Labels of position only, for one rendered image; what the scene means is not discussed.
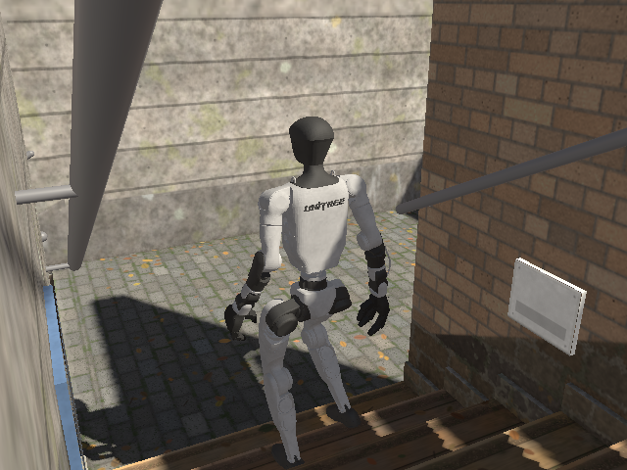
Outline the robot right hand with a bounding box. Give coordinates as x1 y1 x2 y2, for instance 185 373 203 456
357 294 390 336

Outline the robot right forearm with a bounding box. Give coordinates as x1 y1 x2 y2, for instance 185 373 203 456
364 233 388 298

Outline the robot left forearm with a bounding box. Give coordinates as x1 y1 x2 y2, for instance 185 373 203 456
232 252 270 315

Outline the left robot foot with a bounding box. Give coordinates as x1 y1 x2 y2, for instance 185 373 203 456
271 444 305 470

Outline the left robot upper arm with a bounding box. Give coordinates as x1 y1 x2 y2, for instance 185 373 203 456
258 185 291 272

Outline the right robot upper arm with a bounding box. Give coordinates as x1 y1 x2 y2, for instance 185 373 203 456
336 174 382 251

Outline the left robot shin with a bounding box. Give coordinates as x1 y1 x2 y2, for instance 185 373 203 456
264 373 301 463

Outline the robot left hand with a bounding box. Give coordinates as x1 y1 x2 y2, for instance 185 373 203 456
224 305 257 341

